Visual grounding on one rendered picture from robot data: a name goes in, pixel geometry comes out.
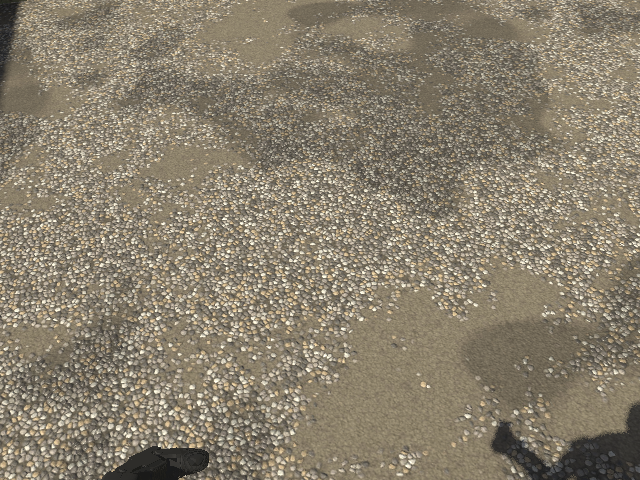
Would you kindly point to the left robot hand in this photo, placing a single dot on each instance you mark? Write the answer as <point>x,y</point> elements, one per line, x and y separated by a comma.
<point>155,463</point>

